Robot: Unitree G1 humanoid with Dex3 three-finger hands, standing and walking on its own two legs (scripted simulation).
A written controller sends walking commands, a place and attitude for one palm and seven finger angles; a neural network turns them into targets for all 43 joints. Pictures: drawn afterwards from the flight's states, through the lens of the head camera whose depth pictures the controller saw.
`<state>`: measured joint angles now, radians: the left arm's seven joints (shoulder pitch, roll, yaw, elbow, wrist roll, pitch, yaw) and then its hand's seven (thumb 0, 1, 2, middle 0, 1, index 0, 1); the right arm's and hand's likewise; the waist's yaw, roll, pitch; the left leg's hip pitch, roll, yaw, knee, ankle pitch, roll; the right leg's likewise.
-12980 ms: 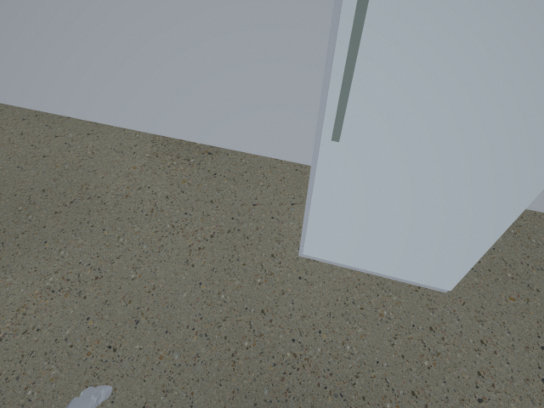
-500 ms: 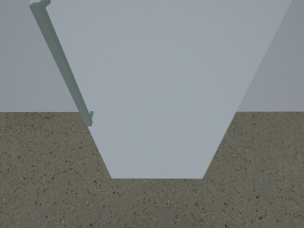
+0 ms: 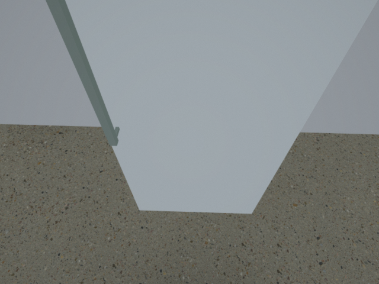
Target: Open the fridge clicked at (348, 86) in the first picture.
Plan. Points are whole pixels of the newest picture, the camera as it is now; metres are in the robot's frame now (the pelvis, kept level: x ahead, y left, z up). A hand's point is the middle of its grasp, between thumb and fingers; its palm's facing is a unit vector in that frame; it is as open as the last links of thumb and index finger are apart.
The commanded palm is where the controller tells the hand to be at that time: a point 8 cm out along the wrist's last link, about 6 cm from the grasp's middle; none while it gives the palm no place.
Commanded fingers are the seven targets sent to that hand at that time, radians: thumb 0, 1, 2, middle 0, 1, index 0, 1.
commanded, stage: come to a stop and stand still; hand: left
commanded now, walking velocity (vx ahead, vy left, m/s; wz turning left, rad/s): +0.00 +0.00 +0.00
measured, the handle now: (94, 82) +0.49 +0.25 +0.15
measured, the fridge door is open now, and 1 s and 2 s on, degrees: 0 0 0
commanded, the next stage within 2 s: look again from close up in 1.46 s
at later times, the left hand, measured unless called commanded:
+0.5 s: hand out of the picture -0.07 +0.21 -0.18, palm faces +0.01 -0.98 -0.20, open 7.4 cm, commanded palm none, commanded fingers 0.00 0.90 0.90 -0.20 -0.30 -0.20 -0.30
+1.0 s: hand out of the picture -0.05 +0.19 -0.18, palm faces +0.06 -0.99 -0.10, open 7.4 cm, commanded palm none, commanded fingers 0.00 0.90 0.90 -0.20 -0.30 -0.20 -0.30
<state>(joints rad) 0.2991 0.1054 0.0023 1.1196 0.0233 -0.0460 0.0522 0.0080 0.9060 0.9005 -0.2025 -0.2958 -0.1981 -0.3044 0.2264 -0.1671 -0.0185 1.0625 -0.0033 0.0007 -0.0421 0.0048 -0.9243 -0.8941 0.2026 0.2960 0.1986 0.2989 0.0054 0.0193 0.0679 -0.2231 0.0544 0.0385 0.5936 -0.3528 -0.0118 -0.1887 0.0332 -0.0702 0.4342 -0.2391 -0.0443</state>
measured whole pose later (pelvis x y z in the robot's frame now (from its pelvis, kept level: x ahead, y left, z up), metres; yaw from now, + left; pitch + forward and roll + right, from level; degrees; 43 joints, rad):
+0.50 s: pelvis -0.06 +0.03 -0.01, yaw -1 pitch -1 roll +1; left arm 0.38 0.15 0.03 1.04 0.03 0.04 0.00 0.01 0.91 0.90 -0.20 -0.29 -0.19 -0.30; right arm 0.36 -0.18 -0.02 1.04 -0.04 0.01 -0.03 0.00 -0.91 -0.89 0.21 0.30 0.20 0.30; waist -0.02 0.01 -0.01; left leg -0.27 -0.03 0.10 0.50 -0.22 0.07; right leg -0.25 0.00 -0.07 0.59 -0.41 -0.04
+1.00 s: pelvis -0.03 +0.05 +0.00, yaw +0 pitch -2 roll -1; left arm 0.33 0.10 0.00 1.11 0.02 -0.02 0.03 0.01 0.90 0.90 -0.20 -0.30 -0.20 -0.30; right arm 0.30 -0.12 0.01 1.11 -0.01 -0.03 -0.05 0.02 -0.95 -0.89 0.20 0.30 0.20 0.30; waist 0.02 -0.03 0.02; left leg -0.22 -0.01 0.05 0.47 -0.23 0.04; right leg -0.14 0.00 -0.08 0.44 -0.28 -0.02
